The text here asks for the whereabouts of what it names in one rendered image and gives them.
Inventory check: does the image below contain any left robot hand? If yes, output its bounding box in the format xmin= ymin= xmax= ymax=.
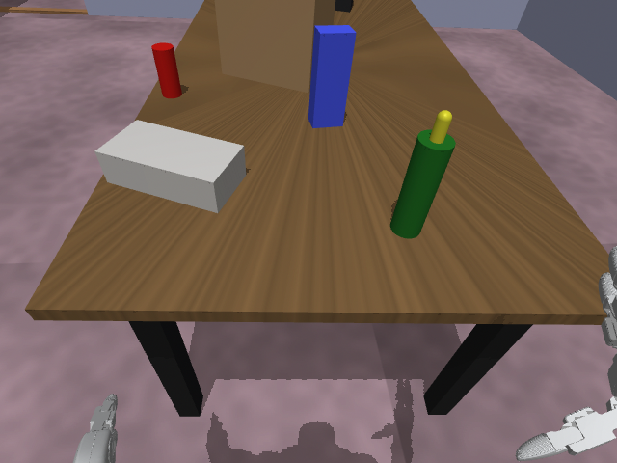
xmin=73 ymin=394 xmax=118 ymax=463

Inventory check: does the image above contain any right robot hand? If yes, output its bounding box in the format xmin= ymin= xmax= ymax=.
xmin=516 ymin=246 xmax=617 ymax=461

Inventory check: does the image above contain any table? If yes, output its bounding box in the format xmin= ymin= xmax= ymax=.
xmin=25 ymin=0 xmax=610 ymax=417

